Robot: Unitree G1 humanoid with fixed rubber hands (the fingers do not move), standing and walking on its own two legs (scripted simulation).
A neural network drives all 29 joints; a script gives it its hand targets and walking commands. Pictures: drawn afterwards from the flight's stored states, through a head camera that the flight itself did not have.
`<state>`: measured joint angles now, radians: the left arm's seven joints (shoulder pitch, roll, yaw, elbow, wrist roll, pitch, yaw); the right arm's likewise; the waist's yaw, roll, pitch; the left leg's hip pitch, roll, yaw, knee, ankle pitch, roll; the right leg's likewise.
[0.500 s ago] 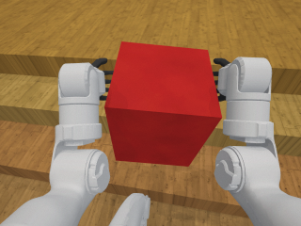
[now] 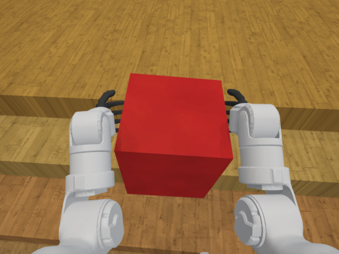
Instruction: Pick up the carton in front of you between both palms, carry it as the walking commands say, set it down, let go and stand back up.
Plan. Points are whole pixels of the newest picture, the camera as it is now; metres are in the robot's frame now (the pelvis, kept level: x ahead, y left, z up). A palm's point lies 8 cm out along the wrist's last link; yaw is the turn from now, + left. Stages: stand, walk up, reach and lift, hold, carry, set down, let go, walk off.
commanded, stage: carry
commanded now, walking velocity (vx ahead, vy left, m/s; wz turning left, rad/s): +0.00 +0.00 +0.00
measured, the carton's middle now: (170, 141) +0.39 +0.00 +0.04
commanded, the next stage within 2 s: none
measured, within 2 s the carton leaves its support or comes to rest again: neither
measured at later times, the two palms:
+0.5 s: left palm (104, 115) +0.38 +0.14 +0.15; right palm (241, 109) +0.39 -0.15 +0.15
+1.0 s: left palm (101, 120) +0.37 +0.15 +0.15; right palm (238, 110) +0.39 -0.14 +0.15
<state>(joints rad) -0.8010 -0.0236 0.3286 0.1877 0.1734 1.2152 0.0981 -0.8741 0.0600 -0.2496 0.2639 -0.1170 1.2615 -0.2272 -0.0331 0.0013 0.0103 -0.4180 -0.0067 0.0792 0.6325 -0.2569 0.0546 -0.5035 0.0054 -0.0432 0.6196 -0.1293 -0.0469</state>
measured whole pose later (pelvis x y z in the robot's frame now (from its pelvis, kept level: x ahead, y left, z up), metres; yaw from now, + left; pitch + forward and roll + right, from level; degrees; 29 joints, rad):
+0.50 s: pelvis +0.03 -0.02 +0.01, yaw +3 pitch +2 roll +1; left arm -0.76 -0.01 0.22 0.32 0.12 1.25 0.15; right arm -0.77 0.01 -0.21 0.34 -0.11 1.29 -0.17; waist 0.00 0.00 -0.11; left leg -0.30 0.00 0.02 0.55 -0.28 0.01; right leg -0.38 0.01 -0.10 0.54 -0.21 -0.07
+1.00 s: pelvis +0.03 -0.02 +0.01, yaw +3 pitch +2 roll +1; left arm -0.73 -0.02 0.22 0.27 0.12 1.24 0.15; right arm -0.76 0.02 -0.21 0.31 -0.12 1.28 -0.17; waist 0.00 -0.01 -0.08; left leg -0.30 -0.01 0.02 0.54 -0.27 0.01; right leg -0.37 0.00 -0.10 0.54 -0.20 -0.07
